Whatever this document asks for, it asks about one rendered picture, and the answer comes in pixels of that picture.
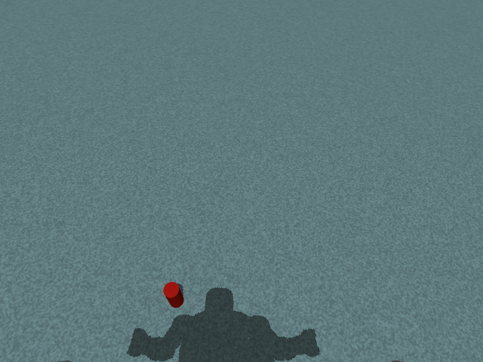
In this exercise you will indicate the can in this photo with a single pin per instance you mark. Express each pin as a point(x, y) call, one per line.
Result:
point(173, 294)

